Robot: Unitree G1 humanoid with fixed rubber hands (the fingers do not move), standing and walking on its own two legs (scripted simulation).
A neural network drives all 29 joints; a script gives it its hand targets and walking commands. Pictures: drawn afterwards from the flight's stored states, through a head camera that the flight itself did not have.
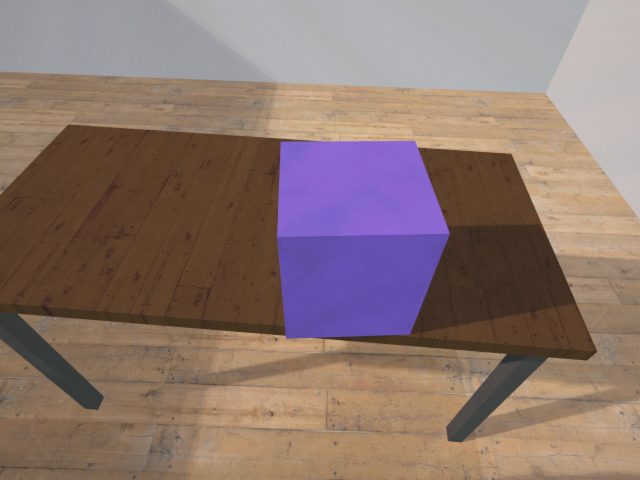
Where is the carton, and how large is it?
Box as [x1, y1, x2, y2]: [277, 141, 449, 338]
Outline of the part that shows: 281,142 277,240 286,338 409,334 449,234 415,142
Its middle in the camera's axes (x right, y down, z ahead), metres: +0.04 +0.00 +0.63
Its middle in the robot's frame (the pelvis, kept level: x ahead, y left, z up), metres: +0.46 -0.03 +0.01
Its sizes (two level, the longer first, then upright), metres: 0.210 0.200 0.250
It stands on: a table, 0.65 m high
